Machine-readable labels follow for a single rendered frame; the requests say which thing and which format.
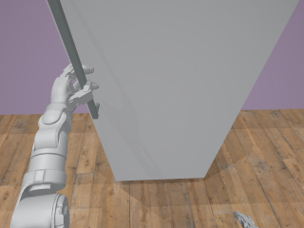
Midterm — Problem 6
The left robot forearm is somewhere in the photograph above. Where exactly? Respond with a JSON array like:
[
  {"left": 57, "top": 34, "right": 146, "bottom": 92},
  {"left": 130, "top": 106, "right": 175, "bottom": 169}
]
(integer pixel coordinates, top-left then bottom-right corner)
[{"left": 9, "top": 103, "right": 73, "bottom": 228}]

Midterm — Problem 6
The robot left hand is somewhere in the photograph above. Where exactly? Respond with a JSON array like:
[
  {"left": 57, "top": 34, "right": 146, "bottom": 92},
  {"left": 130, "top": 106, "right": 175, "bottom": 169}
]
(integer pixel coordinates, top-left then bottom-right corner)
[{"left": 50, "top": 64, "right": 99, "bottom": 113}]

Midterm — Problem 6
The left robot upper arm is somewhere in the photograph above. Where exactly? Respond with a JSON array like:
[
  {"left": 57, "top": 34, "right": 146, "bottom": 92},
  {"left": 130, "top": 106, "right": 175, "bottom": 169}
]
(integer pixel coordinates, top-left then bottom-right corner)
[{"left": 11, "top": 193, "right": 70, "bottom": 228}]

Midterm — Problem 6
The robot right hand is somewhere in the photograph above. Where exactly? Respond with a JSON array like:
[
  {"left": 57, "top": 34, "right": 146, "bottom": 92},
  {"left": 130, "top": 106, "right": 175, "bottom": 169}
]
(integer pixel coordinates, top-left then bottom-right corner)
[{"left": 234, "top": 211, "right": 258, "bottom": 228}]

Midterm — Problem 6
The handle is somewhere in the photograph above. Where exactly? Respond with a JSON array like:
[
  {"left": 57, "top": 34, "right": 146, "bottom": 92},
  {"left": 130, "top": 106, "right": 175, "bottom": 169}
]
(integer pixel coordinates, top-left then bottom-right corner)
[{"left": 47, "top": 0, "right": 100, "bottom": 120}]

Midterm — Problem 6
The fridge door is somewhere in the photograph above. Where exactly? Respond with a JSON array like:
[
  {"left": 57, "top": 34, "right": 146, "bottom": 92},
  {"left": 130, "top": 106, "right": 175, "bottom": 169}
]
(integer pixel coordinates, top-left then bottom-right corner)
[{"left": 46, "top": 0, "right": 299, "bottom": 181}]

